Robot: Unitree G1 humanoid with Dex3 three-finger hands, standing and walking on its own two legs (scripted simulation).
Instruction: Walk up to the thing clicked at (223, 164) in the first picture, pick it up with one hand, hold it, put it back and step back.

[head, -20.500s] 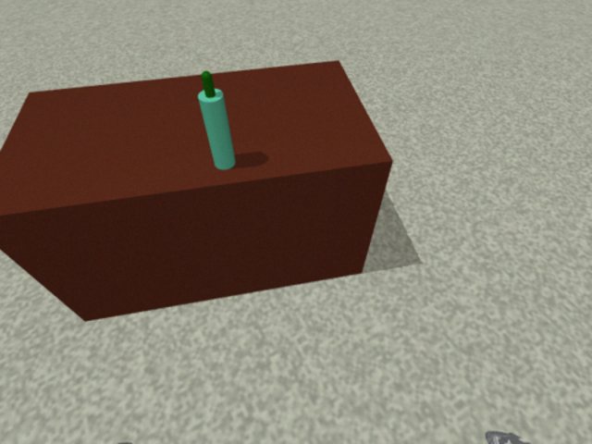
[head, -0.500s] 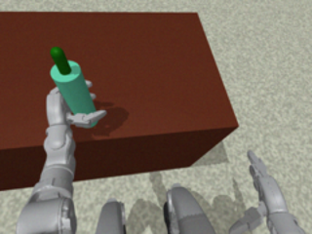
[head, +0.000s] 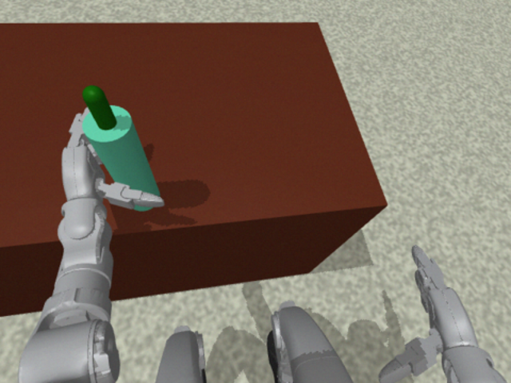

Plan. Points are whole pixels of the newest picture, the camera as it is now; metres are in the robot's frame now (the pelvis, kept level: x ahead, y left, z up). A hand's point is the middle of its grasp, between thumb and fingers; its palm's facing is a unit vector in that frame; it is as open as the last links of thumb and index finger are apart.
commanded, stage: withdraw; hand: left
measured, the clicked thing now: (124, 156) +0.44 +0.15 +0.06
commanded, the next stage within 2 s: rise in 0.16 s
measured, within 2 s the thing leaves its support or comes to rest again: neither
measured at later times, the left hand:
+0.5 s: hand (46, 156) +0.43 +0.24 +0.09, palm faces +0.14 -0.96 -0.24, open 17.3 cm
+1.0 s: hand (12, 317) +0.23 +0.25 +0.08, palm faces +0.28 -0.91 -0.32, open 17.0 cm
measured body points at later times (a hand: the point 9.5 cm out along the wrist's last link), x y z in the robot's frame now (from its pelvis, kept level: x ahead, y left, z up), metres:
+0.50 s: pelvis +0.03 +0.00 +0.06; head +0.08 +0.01 +0.50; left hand +0.41 +0.29 +0.10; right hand +0.17 -0.27 +0.03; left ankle +0.02 +0.13 -0.63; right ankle +0.06 -0.15 -0.63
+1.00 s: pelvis +0.05 +0.00 +0.07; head +0.06 +0.00 +0.52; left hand +0.21 +0.29 +0.10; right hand +0.21 -0.26 +0.04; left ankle +0.02 +0.13 -0.63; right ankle +0.06 -0.15 -0.63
